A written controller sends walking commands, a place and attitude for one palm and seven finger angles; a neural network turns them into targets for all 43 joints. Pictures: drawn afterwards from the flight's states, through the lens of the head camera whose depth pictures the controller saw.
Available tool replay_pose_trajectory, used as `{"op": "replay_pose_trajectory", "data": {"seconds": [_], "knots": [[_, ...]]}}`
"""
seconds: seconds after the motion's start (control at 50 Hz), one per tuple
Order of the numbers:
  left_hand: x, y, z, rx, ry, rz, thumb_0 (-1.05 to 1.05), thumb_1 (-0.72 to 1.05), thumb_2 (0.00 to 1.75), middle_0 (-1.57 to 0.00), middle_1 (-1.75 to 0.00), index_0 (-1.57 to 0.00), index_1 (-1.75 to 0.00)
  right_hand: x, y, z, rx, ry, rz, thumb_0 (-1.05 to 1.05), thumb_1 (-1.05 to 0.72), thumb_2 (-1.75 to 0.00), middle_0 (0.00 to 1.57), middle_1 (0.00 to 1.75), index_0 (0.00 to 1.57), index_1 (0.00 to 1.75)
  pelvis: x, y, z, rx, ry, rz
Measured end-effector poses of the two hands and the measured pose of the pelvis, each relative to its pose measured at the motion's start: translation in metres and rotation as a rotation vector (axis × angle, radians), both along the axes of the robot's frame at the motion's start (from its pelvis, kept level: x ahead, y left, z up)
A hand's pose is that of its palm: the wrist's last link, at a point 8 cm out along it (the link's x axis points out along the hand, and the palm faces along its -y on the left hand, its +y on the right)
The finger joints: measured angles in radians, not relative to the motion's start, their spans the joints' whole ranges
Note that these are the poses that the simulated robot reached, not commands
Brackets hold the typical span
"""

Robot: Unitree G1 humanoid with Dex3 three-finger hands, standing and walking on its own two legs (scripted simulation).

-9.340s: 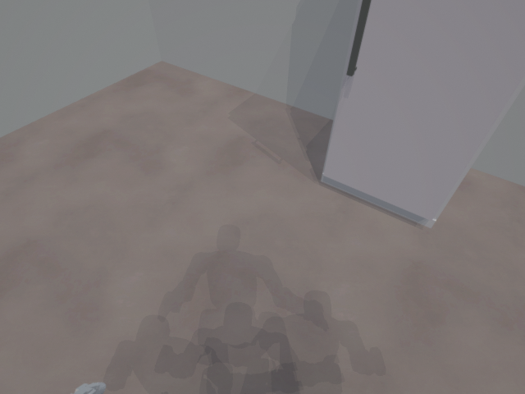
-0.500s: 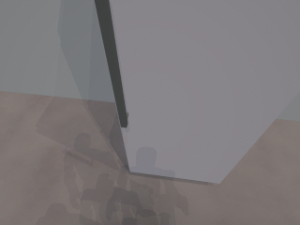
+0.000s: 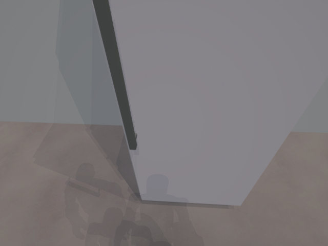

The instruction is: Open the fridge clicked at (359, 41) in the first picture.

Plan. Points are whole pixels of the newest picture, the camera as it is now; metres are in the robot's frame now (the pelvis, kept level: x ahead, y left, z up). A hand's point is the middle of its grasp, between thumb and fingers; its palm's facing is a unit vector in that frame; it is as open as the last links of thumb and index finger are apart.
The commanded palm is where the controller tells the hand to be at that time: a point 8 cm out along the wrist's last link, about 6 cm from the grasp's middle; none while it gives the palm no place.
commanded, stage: come to a stop and stand still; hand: left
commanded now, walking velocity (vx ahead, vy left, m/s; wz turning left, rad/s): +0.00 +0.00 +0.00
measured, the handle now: (122, 86) +0.47 +0.13 +0.16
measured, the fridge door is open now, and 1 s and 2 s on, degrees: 0 0 0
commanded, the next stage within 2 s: look again from close up in 0.62 s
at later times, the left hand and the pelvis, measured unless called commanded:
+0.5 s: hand out of the picture +0.01 +0.18 -0.17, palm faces +0.02 -0.98 -0.18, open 7.4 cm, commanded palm none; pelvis +0.02 +0.01 +0.00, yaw +0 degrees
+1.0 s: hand out of the picture +0.01 +0.17 -0.17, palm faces +0.02 -0.98 -0.18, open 7.4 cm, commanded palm none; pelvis +0.02 +0.01 +0.01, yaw +0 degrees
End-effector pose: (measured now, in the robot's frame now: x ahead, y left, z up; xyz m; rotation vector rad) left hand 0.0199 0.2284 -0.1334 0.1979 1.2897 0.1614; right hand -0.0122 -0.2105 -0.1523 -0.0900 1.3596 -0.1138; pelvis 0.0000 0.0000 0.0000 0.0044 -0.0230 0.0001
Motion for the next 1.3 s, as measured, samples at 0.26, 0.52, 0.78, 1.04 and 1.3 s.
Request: {"op": "replay_pose_trajectory", "data": {"seconds": [0.26, 0.52, 0.78, 1.04, 1.3], "knots": [[0.006, 0.008, -0.003, -0.013, 0.032, 0.005, 0.01, 0.92, 0.90, -0.20, -0.30, -0.20, -0.30, -0.005, 0.020, 0.003, 0.013, 0.056, -0.004, 0.01, -0.90, -0.89, 0.20, 0.30, 0.20, 0.30, 0.008, 0.010, 0.002, 0.005, 0.010, -0.006], [-0.019, -0.004, -0.010, -0.066, 0.121, 0.041, 0.00, 0.91, 0.90, -0.20, -0.30, -0.20, -0.30, 0.025, 0.006, 0.009, -0.051, 0.022, 0.017, 0.01, -0.91, -0.89, 0.19, 0.30, 0.19, 0.30, 0.017, 0.014, 0.003, 0.002, 0.006, -0.005], [-0.018, -0.006, -0.010, -0.069, 0.129, 0.042, 0.00, 0.91, 0.90, -0.20, -0.30, -0.20, -0.30, 0.031, 0.004, 0.011, -0.058, 0.024, 0.020, 0.01, -0.92, -0.89, 0.19, 0.30, 0.19, 0.30, 0.020, 0.013, 0.005, 0.002, 0.004, -0.005], [-0.011, -0.006, -0.008, -0.057, 0.112, 0.041, 0.00, 0.91, 0.90, -0.20, -0.30, -0.20, -0.30, 0.019, 0.010, 0.009, -0.032, 0.059, 0.011, 0.01, -0.92, -0.89, 0.20, 0.30, 0.20, 0.30, 0.022, 0.010, 0.005, 0.003, 0.004, -0.002], [-0.016, -0.014, -0.009, -0.067, 0.120, 0.049, 0.00, 0.91, 0.90, -0.20, -0.30, -0.20, -0.30, 0.015, 0.008, 0.009, -0.028, 0.069, 0.009, 0.01, -0.91, -0.89, 0.20, 0.30, 0.19, 0.30, 0.020, 0.005, 0.006, 0.004, 0.003, 0.001]]}}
